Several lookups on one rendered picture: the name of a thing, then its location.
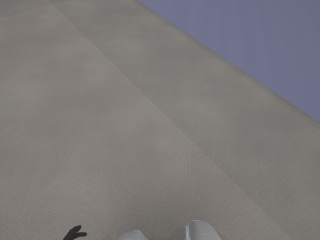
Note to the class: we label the left robot hand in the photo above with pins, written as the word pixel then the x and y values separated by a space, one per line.
pixel 73 233

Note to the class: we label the right robot thigh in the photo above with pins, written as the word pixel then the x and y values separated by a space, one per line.
pixel 200 230

